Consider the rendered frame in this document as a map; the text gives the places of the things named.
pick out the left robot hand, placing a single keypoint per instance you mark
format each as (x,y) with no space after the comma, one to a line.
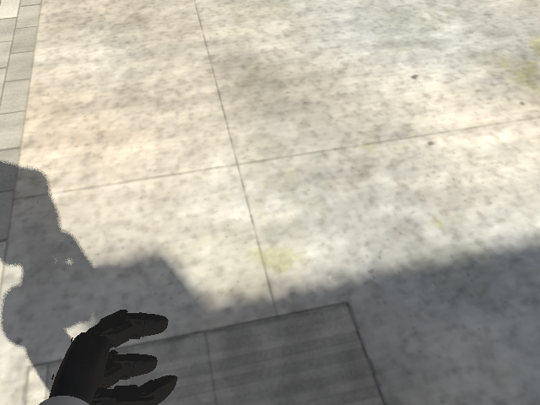
(88,367)

